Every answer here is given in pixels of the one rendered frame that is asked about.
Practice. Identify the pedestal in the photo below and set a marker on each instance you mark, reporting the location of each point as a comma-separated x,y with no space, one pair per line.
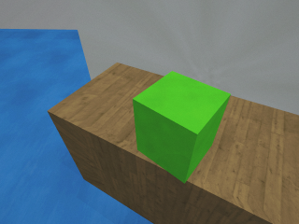
250,174

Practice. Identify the carton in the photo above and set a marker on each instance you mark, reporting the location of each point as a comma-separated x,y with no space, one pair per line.
176,121

